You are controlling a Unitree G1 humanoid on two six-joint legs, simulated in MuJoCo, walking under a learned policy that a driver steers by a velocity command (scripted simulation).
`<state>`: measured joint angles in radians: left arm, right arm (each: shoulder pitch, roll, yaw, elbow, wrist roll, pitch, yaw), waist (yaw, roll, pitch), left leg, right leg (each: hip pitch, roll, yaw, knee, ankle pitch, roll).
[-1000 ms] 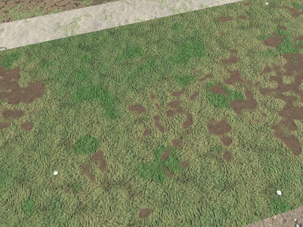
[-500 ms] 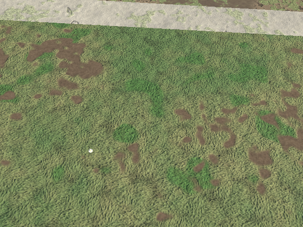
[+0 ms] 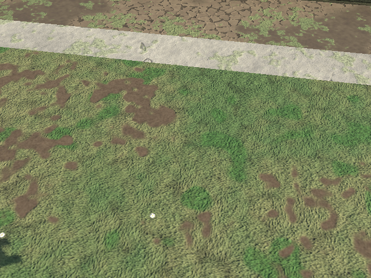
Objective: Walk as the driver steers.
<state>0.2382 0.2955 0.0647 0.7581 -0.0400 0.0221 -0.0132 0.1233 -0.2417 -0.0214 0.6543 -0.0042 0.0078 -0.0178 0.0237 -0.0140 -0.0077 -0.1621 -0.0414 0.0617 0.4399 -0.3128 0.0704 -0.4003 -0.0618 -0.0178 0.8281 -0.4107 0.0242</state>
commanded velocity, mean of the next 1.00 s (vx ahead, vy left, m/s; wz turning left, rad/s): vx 0.38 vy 0.00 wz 0.06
